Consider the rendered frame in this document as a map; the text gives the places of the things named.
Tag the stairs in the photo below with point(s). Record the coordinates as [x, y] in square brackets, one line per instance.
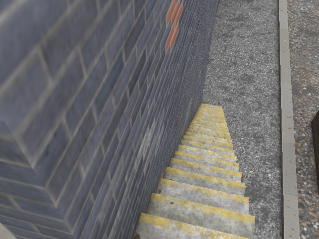
[201, 195]

